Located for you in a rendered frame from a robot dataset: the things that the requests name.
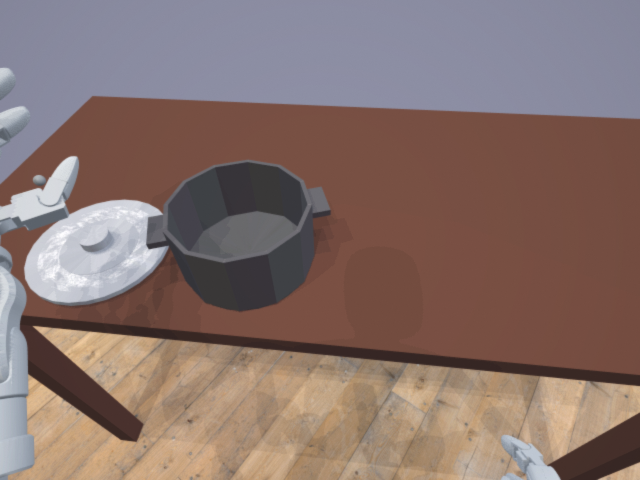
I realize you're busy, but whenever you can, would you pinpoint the pot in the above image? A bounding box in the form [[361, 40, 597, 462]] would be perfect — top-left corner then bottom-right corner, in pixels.
[[146, 160, 331, 311]]

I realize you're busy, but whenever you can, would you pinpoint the left robot hand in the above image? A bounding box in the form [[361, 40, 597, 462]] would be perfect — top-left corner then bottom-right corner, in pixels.
[[0, 68, 79, 243]]

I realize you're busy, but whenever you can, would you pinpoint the lid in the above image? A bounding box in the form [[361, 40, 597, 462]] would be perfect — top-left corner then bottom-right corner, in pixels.
[[24, 200, 169, 306]]

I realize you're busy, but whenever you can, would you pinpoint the right robot hand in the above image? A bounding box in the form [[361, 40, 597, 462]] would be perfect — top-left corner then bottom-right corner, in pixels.
[[501, 435, 561, 480]]

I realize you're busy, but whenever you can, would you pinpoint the table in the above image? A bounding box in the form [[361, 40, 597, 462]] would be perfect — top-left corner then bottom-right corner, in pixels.
[[0, 96, 640, 480]]

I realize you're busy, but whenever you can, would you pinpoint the knob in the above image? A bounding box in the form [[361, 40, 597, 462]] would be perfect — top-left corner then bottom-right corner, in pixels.
[[77, 225, 112, 252]]

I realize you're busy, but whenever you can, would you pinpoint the left robot forearm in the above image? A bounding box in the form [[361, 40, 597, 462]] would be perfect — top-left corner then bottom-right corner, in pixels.
[[0, 246, 35, 480]]

